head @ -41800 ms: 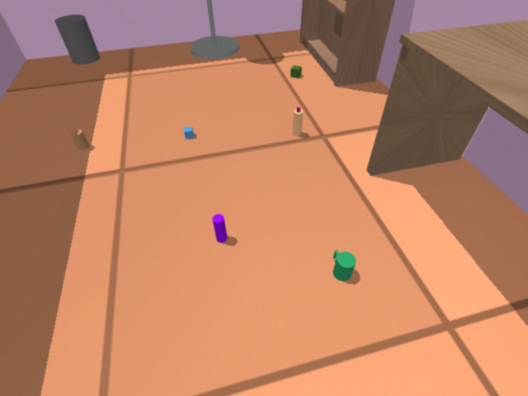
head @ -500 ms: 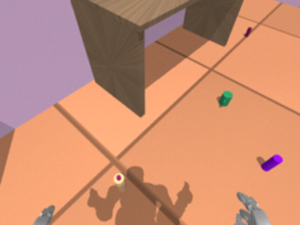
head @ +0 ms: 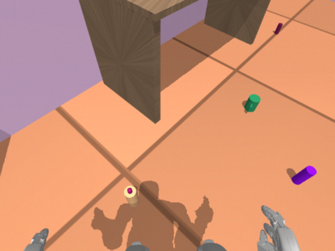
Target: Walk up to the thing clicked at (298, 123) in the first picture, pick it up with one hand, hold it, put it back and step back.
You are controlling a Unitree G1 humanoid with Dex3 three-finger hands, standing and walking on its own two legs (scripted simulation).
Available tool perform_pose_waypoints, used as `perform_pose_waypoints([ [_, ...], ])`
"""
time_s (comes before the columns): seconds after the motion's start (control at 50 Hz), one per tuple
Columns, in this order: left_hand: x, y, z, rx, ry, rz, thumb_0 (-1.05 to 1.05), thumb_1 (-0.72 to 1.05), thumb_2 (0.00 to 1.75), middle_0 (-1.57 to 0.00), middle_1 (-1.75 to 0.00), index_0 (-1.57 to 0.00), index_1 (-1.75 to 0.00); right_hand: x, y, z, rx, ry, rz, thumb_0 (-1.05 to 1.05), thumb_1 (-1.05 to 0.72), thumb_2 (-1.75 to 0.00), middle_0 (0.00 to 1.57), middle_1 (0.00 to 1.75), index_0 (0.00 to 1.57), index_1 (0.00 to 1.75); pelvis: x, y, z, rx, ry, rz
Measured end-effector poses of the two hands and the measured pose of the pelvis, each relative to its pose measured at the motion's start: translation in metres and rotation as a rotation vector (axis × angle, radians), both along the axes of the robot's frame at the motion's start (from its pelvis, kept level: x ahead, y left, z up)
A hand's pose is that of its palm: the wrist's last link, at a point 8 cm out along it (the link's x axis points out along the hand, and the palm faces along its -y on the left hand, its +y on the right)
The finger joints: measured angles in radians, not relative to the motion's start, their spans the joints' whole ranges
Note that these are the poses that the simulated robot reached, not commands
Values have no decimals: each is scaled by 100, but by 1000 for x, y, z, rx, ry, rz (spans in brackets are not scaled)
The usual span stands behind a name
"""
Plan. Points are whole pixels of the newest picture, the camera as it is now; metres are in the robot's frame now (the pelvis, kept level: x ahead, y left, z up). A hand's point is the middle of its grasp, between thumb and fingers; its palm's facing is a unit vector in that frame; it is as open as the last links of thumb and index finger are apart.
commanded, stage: go down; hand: left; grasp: from the side
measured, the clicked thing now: (131, 195) +0.44 +0.17 -0.59
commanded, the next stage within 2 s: approach in 1.78 s
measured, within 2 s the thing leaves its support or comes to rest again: neither
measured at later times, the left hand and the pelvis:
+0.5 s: hand (67, 209) +0.29 +0.32 -0.21, palm faces +0.10 -0.98 -0.16, open 17.5 cm; pelvis -0.05 +0.00 -0.14, yaw -2 degrees
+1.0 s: hand (69, 194) +0.36 +0.34 -0.25, palm faces +0.08 -0.99 -0.09, open 17.2 cm; pelvis -0.08 +0.00 -0.25, yaw -4 degrees
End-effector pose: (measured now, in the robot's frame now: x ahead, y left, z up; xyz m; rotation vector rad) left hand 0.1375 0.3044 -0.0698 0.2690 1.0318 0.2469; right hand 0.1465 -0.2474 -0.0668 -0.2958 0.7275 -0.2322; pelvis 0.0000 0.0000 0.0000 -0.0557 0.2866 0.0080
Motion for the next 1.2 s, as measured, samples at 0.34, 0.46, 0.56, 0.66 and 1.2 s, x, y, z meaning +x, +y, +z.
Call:
perform_pose_waypoints([
  [0.34, 106, 45, -83, -97, -427, -95, -1, -57, 3, -8, -6, -8, -7, -33, -25, -101, -73, 128, 68, 1, -92, -90, 20, 30, 21, 30, -37, -1, -95, 3, 193, -21],
  [0.46, 128, 58, -111, -118, -524, -109, -1, -56, 4, -7, -6, -7, -7, -55, -25, -154, -54, 236, 67, 1, -91, -90, 20, 30, 21, 30, -46, 0, -133, -1, 246, -31],
  [0.56, 140, 69, -127, -123, -605, -117, -1, -53, 5, -6, -5, -6, -6, -75, -22, -190, -41, 315, 75, 1, -90, -90, 20, 30, 21, 30, -56, 0, -159, -3, 273, -32],
  [0.66, 155, 78, -139, -127, -672, -135, -1, -50, 5, -5, -6, -5, -6, -91, -21, -215, -45, 362, 84, 1, -90, -90, 20, 30, 21, 30, -65, -1, -182, -10, 292, -34],
  [1.2, 208, 97, -188, -177, -866, -191, -1, -45, 3, -4, -4, -4, -4, -140, -36, -293, -108, 474, 93, 0, -92, -90, 20, 30, 21, 30, -88, 1, -273, -39, 296, -50],
])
